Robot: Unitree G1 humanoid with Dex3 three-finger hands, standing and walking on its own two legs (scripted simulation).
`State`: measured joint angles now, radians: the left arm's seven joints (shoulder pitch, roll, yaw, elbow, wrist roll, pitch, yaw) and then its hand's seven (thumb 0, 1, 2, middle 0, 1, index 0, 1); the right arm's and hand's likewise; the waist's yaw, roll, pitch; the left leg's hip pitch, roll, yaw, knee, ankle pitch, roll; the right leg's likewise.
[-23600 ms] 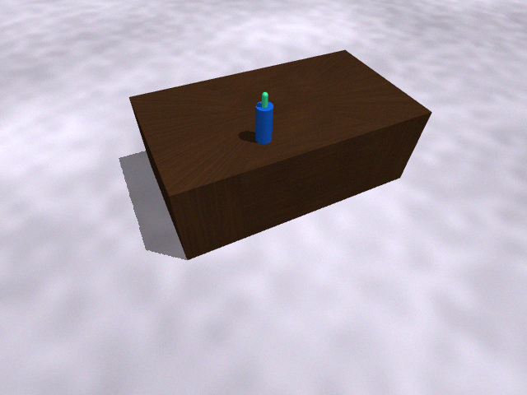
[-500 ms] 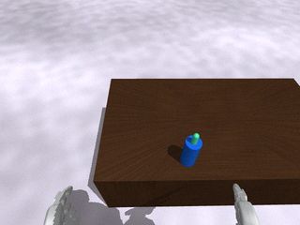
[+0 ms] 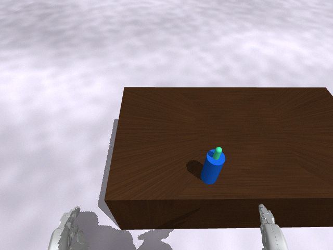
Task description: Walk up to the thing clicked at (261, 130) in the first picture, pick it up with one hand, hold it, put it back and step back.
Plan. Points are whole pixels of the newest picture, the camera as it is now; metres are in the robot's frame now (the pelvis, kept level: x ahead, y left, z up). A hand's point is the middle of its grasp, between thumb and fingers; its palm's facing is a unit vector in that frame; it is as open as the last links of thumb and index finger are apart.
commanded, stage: home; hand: right
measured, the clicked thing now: (213, 164) +0.45 -0.18 -0.20
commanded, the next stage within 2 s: stand in 0.06 s
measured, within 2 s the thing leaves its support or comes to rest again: neither
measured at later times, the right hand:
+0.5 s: hand out of the picture +0.10 -0.25 -0.12, palm faces -0.03 +0.93 -0.37, open 11.7 cm
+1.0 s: hand out of the picture +0.07 -0.25 -0.10, palm faces +0.00 +0.93 -0.36, open 7.4 cm
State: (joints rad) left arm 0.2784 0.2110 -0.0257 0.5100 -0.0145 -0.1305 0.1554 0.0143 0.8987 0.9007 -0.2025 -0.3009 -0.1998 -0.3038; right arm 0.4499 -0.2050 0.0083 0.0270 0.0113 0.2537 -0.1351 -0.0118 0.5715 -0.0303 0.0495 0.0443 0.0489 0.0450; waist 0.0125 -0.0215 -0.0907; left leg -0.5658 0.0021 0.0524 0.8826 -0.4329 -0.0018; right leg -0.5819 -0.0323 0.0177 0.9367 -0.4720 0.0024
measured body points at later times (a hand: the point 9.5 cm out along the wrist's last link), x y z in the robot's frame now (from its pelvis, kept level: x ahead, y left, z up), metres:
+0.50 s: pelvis +0.01 +0.00 +0.03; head +0.02 +0.00 +0.48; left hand +0.10 +0.30 -0.09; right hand +0.10 -0.29 -0.09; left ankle +0.01 +0.12 -0.69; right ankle +0.00 -0.12 -0.69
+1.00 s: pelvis +0.01 +0.00 +0.06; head +0.00 +0.00 +0.50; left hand +0.08 +0.28 -0.09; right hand +0.07 -0.30 -0.08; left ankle +0.01 +0.12 -0.69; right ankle +0.00 -0.12 -0.69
